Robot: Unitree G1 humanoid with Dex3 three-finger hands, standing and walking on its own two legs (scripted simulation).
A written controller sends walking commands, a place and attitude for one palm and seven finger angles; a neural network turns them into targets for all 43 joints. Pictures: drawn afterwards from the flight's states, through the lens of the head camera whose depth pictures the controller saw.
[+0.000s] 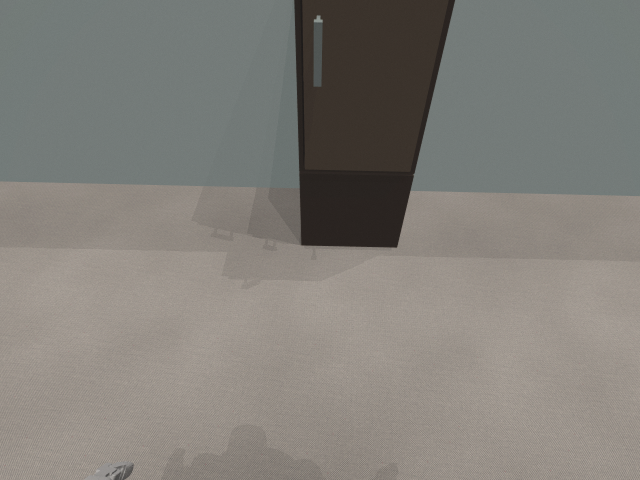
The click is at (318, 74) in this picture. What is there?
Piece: cupboard door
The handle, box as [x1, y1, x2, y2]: [314, 15, 322, 86]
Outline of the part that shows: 320,15 317,15 317,18 314,19 314,86 320,86 321,83 322,20 319,19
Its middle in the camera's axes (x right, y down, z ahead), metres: -0.01 -0.51 +1.06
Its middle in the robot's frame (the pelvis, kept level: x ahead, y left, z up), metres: +1.14 +0.07 +0.07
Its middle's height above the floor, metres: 0.84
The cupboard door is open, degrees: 0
